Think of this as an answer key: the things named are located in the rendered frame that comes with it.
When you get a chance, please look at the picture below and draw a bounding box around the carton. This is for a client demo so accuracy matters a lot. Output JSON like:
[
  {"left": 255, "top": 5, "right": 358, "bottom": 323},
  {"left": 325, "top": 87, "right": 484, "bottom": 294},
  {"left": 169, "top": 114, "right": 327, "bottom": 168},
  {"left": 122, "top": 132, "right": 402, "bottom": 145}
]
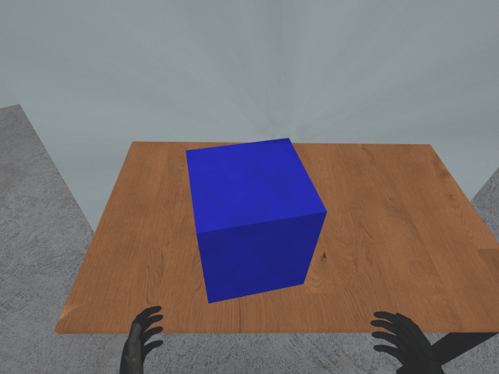
[{"left": 186, "top": 138, "right": 327, "bottom": 304}]

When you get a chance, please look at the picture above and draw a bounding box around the robot left hand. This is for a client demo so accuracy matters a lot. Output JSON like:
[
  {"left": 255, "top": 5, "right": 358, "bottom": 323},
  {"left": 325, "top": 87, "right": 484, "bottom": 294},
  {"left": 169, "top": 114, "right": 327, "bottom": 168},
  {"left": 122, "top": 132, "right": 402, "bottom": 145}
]
[{"left": 119, "top": 306, "right": 163, "bottom": 374}]

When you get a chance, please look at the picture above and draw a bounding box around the robot right hand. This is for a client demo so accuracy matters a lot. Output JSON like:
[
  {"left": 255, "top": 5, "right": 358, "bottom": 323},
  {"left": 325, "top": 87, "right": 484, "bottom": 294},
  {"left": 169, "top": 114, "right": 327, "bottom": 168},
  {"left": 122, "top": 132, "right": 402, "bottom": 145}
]
[{"left": 370, "top": 312, "right": 444, "bottom": 374}]

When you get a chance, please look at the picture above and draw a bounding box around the table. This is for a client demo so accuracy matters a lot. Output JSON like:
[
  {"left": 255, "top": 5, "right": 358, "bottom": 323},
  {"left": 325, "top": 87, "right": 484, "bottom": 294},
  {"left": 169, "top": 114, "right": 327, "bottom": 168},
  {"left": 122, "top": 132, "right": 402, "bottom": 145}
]
[{"left": 55, "top": 141, "right": 499, "bottom": 374}]

